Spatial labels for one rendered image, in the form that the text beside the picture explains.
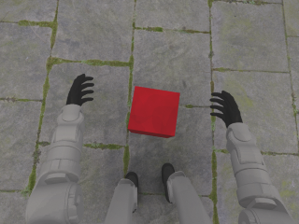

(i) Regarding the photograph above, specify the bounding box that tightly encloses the robot left thigh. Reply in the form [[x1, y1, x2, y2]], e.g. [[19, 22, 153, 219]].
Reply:
[[104, 184, 137, 224]]

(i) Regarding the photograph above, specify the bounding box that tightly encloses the right robot upper arm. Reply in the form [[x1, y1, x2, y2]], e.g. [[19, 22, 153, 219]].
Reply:
[[238, 207, 295, 224]]

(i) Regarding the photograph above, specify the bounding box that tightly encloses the robot left hand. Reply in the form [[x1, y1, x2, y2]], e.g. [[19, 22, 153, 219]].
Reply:
[[66, 74, 94, 106]]

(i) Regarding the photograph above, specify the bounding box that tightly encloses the robot right forearm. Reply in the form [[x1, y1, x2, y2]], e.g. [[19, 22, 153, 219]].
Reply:
[[226, 122, 296, 224]]

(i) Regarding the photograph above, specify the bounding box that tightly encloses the left robot upper arm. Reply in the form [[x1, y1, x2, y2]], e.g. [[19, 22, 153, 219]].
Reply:
[[26, 181, 84, 224]]

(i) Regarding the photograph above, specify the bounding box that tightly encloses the carton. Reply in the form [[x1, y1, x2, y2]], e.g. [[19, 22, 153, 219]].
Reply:
[[127, 86, 180, 138]]

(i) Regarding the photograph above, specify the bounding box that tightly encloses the robot left forearm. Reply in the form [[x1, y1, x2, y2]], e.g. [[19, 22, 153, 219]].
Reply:
[[25, 104, 85, 224]]

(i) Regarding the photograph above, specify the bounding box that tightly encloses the left robot foot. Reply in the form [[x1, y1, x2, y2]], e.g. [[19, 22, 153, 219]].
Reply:
[[125, 172, 138, 213]]

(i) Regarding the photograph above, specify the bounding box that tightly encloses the robot right hand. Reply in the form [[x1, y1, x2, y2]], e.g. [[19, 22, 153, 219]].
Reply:
[[209, 91, 243, 128]]

